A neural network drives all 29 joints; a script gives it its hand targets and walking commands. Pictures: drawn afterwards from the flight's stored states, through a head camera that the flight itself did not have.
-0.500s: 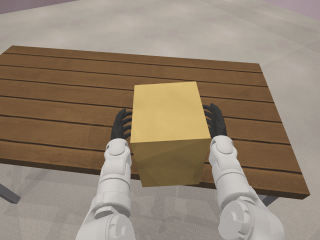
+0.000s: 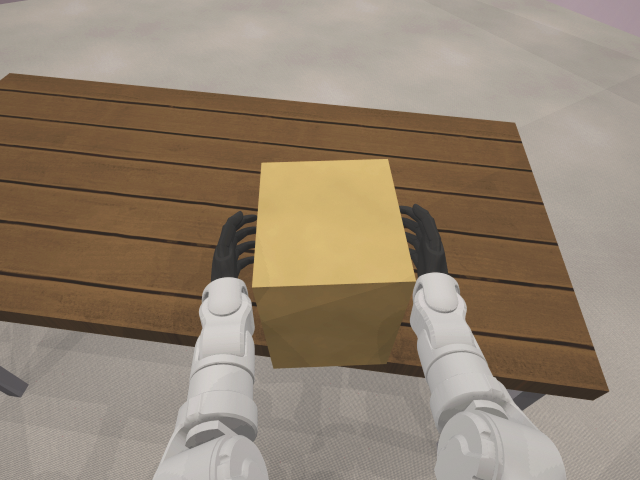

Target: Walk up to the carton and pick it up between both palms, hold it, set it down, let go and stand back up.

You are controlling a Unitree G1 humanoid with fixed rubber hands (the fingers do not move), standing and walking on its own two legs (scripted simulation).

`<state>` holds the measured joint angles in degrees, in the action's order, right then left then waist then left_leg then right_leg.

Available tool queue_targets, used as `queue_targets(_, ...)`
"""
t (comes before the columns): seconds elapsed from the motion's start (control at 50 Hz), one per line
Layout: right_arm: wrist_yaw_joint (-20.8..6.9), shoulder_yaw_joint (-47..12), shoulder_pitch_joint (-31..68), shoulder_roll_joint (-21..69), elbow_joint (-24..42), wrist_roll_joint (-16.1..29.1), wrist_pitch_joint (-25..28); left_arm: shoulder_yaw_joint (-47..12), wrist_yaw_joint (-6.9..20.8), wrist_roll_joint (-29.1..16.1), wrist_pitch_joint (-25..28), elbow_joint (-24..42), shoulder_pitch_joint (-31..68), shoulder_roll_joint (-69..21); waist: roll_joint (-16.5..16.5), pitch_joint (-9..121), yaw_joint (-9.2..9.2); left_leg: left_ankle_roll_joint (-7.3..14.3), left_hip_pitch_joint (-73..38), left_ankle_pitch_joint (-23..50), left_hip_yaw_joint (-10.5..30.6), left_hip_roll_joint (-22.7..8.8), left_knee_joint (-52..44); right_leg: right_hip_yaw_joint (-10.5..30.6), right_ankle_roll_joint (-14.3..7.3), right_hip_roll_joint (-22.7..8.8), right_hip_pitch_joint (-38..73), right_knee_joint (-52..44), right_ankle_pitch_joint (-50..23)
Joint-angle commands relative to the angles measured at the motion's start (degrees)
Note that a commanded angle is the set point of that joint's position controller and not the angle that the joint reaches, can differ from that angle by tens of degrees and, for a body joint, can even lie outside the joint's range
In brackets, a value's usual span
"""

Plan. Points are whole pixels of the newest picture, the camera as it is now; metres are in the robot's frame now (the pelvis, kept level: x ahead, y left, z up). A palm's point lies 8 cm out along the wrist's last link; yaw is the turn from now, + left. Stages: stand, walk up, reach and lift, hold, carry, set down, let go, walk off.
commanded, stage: set down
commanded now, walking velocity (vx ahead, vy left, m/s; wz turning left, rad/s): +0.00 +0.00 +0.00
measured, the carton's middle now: (327, 269) +0.41 +0.02 +0.02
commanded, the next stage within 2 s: none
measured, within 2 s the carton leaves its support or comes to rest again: rests again in 1.06 s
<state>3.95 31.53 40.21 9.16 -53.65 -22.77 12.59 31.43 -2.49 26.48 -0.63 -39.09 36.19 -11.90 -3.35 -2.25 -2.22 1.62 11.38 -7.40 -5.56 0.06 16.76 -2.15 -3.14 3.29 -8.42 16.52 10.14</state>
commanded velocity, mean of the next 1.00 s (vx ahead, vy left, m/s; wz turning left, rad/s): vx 0.00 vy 0.00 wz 0.00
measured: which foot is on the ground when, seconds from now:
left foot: down 0.00-1.00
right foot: down 0.00-1.00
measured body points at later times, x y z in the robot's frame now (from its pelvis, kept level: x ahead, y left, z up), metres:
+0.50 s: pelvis +0.00 +0.01 +0.00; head +0.05 +0.04 +0.45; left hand +0.39 +0.15 +0.04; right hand +0.40 -0.11 +0.05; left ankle +0.01 +0.10 -0.75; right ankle -0.02 -0.07 -0.75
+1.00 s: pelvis -0.01 +0.01 -0.01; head +0.05 +0.04 +0.43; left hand +0.40 +0.17 +0.02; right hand +0.41 -0.10 +0.02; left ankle +0.01 +0.10 -0.75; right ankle -0.02 -0.07 -0.75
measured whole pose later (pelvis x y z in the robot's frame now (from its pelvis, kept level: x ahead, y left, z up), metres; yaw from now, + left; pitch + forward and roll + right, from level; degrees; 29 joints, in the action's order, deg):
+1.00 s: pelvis -0.01 +0.01 -0.01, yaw -1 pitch +13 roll -1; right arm 5.2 21.1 42.6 3.0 -61.3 -10.3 11.5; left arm 21.6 -10.4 15.2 11.3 -55.0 40.3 -3.5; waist -2.1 6.2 -2.1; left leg 2.6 29.9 -9.5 -6.1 -1.1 26.1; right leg -2.1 -2.8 3.8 -25.9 23.1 10.5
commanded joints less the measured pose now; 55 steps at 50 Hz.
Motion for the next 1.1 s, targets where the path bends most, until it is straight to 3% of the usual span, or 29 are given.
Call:
queue_targets(0.0,-6.60,-12.60,22.67,25.09,2.90,-4.33,2.93,-11.94,4.70,1.68,1.47,1.69,25.46,-19.14,1.84,25.87,-0.84,-0.26,-3.80,13.53,-2.00,-1.36,0.27,-0.30,5.40,-4.24,13.71,1.68,-21.93)
queue_targets(0.08,-6.81,-12.57,22.84,24.40,3.85,-5.08,2.87,-9.52,4.35,2.99,2.60,0.94,24.05,-17.29,-0.23,25.38,-2.31,0.80,-0.06,10.50,-1.17,-1.61,-0.78,0.77,5.81,-4.73,16.32,2.84,-24.20)
queue_targets(0.12,-7.12,-11.65,21.38,25.34,4.38,-5.41,2.92,-9.39,4.41,3.07,2.60,1.54,23.78,-18.44,0.12,24.93,-1.23,0.77,-0.24,9.56,-1.56,-1.71,-0.78,1.05,6.24,-5.23,15.69,2.37,-21.13)
queue_targets(0.14,-7.17,-12.77,21.51,24.88,5.27,-5.39,2.82,-8.59,4.42,4.16,2.54,1.15,23.61,-17.73,0.61,23.98,-2.98,1.22,1.16,9.30,-1.87,-1.83,-1.04,2.21,6.14,-5.78,16.11,2.23,-22.33)
queue_targets(0.22,-7.79,-10.56,20.44,22.03,4.69,-5.91,2.87,-7.91,3.54,4.33,2.31,1.96,22.51,-16.87,0.09,23.09,-2.96,0.60,-1.47,11.95,-2.10,-1.84,-0.17,0.09,5.45,-4.19,13.35,2.05,-18.85)
queue_targets(0.24,-7.50,-10.20,21.15,21.63,4.30,-6.31,2.48,-8.26,3.56,4.36,2.27,0.78,23.54,-17.66,0.38,22.55,-1.19,0.51,-1.34,11.54,-1.56,-2.32,0.27,0.50,5.81,-4.51,12.45,1.66,-17.48)
queue_targets(0.28,-7.91,-9.93,19.35,20.06,2.69,-5.20,2.07,-7.58,3.35,5.31,1.73,1.45,21.66,-17.13,2.33,20.92,-2.90,0.37,-3.58,14.13,-1.63,-2.03,0.29,-0.13,4.27,-3.75,10.01,1.03,-15.06)
queue_targets(0.3,-7.81,-9.73,19.22,20.27,2.63,-5.51,1.95,-8.20,3.10,4.81,1.67,2.92,21.90,-17.40,2.36,22.41,-1.31,-0.20,-5.80,15.89,-1.11,-2.39,0.85,-0.06,4.49,-3.62,8.98,0.65,-15.61)
queue_targets(0.36,-7.58,-9.68,17.91,18.98,2.71,-4.63,2.66,-8.18,2.49,5.04,2.37,2.90,20.51,-16.50,2.73,22.98,-1.42,-0.69,-7.18,20.55,-0.51,-2.37,3.09,-0.79,3.90,-2.52,6.66,1.14,-17.48)
queue_targets(0.44,-7.17,-9.11,18.00,17.65,2.94,-3.13,2.56,-7.05,1.49,5.06,3.42,2.94,20.14,-14.88,3.58,22.19,-2.52,-0.28,-5.18,18.76,-0.48,-2.35,3.04,0.02,4.55,-3.22,6.23,1.79,-17.13)
queue_targets(0.48,-6.99,-8.97,18.24,15.30,2.51,-3.34,2.42,-6.47,0.97,5.14,3.45,3.45,20.99,-12.97,3.76,22.25,-1.95,-0.46,-4.94,18.52,-0.85,-2.24,3.23,-0.10,4.15,-3.23,5.38,1.05,-14.93)
queue_targets(0.52,-6.22,-8.25,17.94,14.45,2.84,-2.66,1.69,-5.08,0.73,5.00,3.70,1.12,20.43,-10.32,1.69,21.19,-2.18,0.30,-1.85,14.96,-1.36,-2.20,2.76,1.60,4.51,-3.96,6.41,1.40,-14.62)
queue_targets(0.58,-5.49,-9.09,16.80,10.37,3.75,-1.21,1.38,-3.67,-0.43,4.26,4.71,3.26,20.13,-6.14,1.05,24.79,-3.36,-0.21,-0.26,16.11,-0.48,-2.09,2.76,2.37,4.26,-3.95,9.94,2.81,-20.13)
queue_targets(0.6,-5.15,-8.90,16.08,10.26,3.95,-1.22,1.17,-3.06,-0.93,4.19,5.20,1.75,19.78,-4.92,0.96,25.00,-2.31,-0.06,-0.53,15.25,-0.98,-1.90,2.53,1.24,4.51,-3.94,9.99,3.20,-20.14)
queue_targets(0.62,-4.91,-8.94,16.57,8.44,2.05,-0.34,1.10,-3.33,-1.48,3.84,5.69,1.43,18.79,-3.71,1.74,24.83,-3.35,0.03,-0.47,16.07,-1.17,-1.88,3.57,1.85,4.30,-3.83,9.89,3.36,-20.52)
queue_targets(0.64,-4.49,-9.51,16.49,8.44,0.89,0.58,0.47,-3.70,-1.55,3.03,5.66,-0.18,19.83,-4.43,-0.07,23.75,-2.04,0.32,1.92,14.04,-0.90,-2.03,3.21,1.94,4.33,-4.14,9.56,3.65,-19.09)
queue_targets(0.66,-4.24,-9.24,17.54,6.77,2.29,1.25,0.76,-4.19,-2.18,1.07,6.63,0.36,20.90,-2.02,0.66,25.89,-2.91,0.57,0.49,14.80,-0.72,-2.03,3.56,2.50,3.94,-3.62,8.21,3.59,-17.36)
queue_targets(0.74,-1.73,-9.65,20.42,-2.33,0.50,6.52,0.24,-6.61,-5.61,-3.58,9.16,0.27,26.66,7.29,3.85,29.02,-1.96,-0.53,0.75,14.65,-0.09,-2.81,6.21,3.74,3.23,-4.11,3.55,3.31,-13.12)
queue_targets(0.76,-1.33,-10.94,21.09,-1.04,1.08,7.29,0.25,-7.63,-6.02,-3.82,10.04,0.14,27.26,6.55,3.02,30.95,-2.45,0.03,3.01,14.53,0.06,-2.29,6.89,3.41,2.96,-3.79,4.62,4.37,-14.32)
queue_targets(0.8,-0.60,-13.13,24.00,-1.28,2.71,10.37,1.18,-11.21,-7.12,-8.07,13.01,-0.05,31.65,5.89,5.68,35.98,-1.50,-0.58,4.67,14.97,0.09,-2.50,7.31,2.98,3.17,-3.85,3.33,5.88,-17.73)
queue_targets(0.84,-0.37,-13.64,25.08,-4.67,5.31,11.34,2.54,-11.74,-8.04,-10.35,15.16,1.62,30.80,8.43,4.64,44.55,-2.46,-1.04,2.09,19.17,1.33,-2.90,8.88,3.44,2.63,-3.48,3.87,7.53,-21.13)
queue_targets(0.86,0.23,-13.22,25.90,-5.45,3.62,11.42,2.46,-12.11,-8.08,-10.87,15.79,-2.07,31.67,9.08,4.81,45.46,-1.80,-1.46,4.54,19.80,0.84,-2.47,10.84,3.96,2.80,-4.18,2.48,8.51,-24.23)
queue_targets(0.88,0.26,-13.85,25.85,-5.79,4.43,12.55,2.62,-13.98,-8.46,-11.72,16.46,0.20,33.65,9.66,6.82,48.48,-1.80,-2.11,3.23,22.89,1.95,-2.26,11.76,4.14,2.52,-4.23,2.41,9.88,-26.32)
queue_targets(0.9,0.45,-13.97,26.38,-5.92,0.71,11.95,2.01,-14.46,-8.28,-11.82,16.59,-5.14,33.72,11.05,6.51,46.61,-1.45,-1.61,6.67,19.59,2.11,-2.45,11.93,4.55,2.61,-4.54,1.07,9.85,-24.41)
queue_targets(0.94,0.68,-16.24,28.04,-8.58,3.17,13.91,2.61,-13.95,-8.11,-13.24,16.75,-8.02,32.18,11.97,4.49,48.10,-3.34,-1.55,6.48,20.14,1.51,-2.29,11.96,4.18,2.90,-4.02,1.64,10.42,-24.15)
queue_targets(0.98,1.16,-18.16,27.73,-8.28,-1.22,15.81,1.68,-13.32,-7.21,-14.01,16.34,-13.53,29.56,13.41,1.70,43.14,-3.01,-0.66,9.91,17.84,2.60,-2.75,12.39,5.35,2.74,-4.61,0.50,10.61,-23.54)
queue_targets(1.02,1.66,-17.82,30.24,-9.92,-4.43,16.53,1.55,-13.04,-6.83,-13.40,15.84,-19.59,31.27,14.27,2.99,40.87,-3.14,-1.01,9.47,17.25,2.53,-2.69,12.75,3.75,2.88,-3.99,-2.00,10.93,-18.63)
queue_targets(1.04,1.73,-19.06,29.00,-12.18,-2.98,17.59,1.94,-12.83,-7.01,-14.50,15.58,-16.74,31.47,15.25,1.22,43.81,-3.69,-1.29,7.54,18.03,2.75,-3.21,12.47,3.83,2.69,-3.43,-0.98,10.52,-19.07)
queue_targets(1.08,2.39,-18.33,31.74,-17.09,-1.53,18.57,2.14,-14.14,-7.97,-17.38,14.33,-16.07,33.43,16.25,1.79,47.30,-2.35,-2.81,2.53,21.56,2.88,-3.49,14.05,2.36,2.67,-1.92,-4.31,10.53,-18.54)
